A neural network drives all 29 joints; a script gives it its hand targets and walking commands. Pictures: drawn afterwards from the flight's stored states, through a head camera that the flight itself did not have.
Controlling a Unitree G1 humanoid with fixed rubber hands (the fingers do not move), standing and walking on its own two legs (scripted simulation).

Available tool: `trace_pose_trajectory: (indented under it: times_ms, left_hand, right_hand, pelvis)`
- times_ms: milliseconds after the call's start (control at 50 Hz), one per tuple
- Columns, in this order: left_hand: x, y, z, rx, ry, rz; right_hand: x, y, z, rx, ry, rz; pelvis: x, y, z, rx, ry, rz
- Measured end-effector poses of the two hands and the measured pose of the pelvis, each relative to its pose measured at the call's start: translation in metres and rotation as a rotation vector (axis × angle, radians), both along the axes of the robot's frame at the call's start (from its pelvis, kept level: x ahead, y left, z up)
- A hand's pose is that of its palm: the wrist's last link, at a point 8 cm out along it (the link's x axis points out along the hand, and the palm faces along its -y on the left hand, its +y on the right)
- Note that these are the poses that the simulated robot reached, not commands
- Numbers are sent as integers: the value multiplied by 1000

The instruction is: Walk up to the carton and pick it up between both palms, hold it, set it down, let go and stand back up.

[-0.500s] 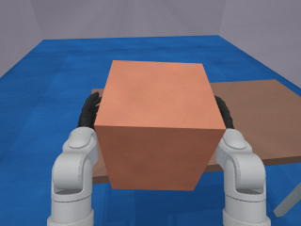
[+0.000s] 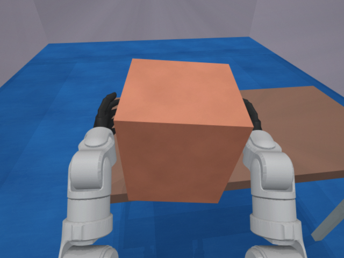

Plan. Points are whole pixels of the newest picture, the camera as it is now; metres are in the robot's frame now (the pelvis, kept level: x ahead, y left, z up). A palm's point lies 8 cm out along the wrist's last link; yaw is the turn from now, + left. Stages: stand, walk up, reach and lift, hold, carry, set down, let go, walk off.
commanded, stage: hold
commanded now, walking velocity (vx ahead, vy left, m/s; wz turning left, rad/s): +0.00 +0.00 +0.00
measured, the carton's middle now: (177, 134) +0.35 +0.00 +0.18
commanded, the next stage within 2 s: none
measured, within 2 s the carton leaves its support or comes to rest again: neither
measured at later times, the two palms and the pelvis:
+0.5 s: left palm (108, 131) +0.35 +0.15 +0.19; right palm (243, 135) +0.35 -0.15 +0.18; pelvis +0.01 +0.00 +0.00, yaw +1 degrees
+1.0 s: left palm (105, 130) +0.35 +0.15 +0.20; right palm (241, 135) +0.35 -0.15 +0.18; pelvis +0.02 +0.00 +0.00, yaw +1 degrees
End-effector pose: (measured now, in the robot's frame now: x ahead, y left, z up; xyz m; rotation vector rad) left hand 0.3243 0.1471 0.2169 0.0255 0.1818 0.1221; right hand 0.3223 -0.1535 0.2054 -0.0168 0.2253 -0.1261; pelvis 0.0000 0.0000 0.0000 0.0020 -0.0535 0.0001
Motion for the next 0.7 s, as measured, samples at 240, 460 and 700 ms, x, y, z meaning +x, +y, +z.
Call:
trace_pose_trajectory:
  times_ms: [240,460,700]
  left_hand:
    - [12,8,1,4,-20,30]
    - [24,3,-19,0,18,2]
    - [25,5,-18,-1,-20,1]
  right_hand:
    - [21,8,0,3,-20,25]
    - [24,4,-20,-10,19,0]
    - [25,5,-20,6,-18,-5]
  pelvis:
    - [3,-4,1,-1,12,12]
    - [10,-4,2,-2,18,14]
    - [15,-1,2,-2,46,11]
